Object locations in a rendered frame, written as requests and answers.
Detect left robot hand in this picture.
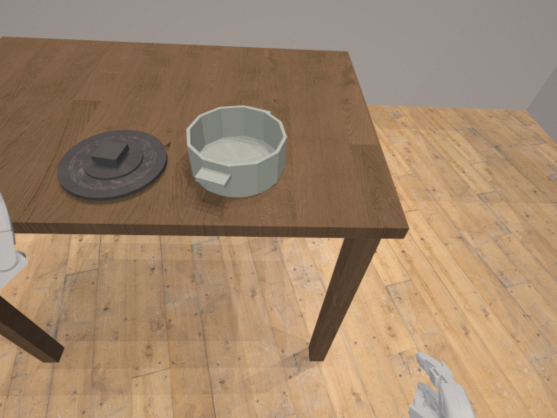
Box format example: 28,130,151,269
0,192,28,289

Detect knob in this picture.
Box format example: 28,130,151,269
91,140,130,165

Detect lid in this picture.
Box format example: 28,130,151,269
57,130,168,201

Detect table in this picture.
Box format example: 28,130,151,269
0,37,410,362

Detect right robot hand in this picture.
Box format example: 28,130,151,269
409,352,476,418

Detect pot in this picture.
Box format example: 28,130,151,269
186,105,287,198

